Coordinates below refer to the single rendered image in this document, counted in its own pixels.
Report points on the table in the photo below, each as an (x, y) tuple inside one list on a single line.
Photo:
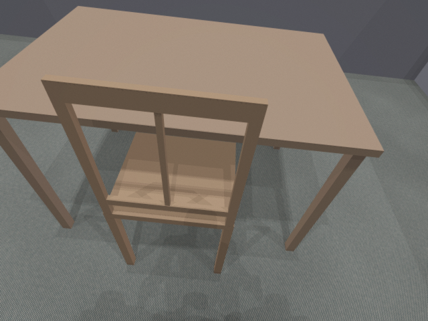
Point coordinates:
[(311, 105)]

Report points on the chair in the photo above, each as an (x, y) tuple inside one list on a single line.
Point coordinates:
[(165, 179)]

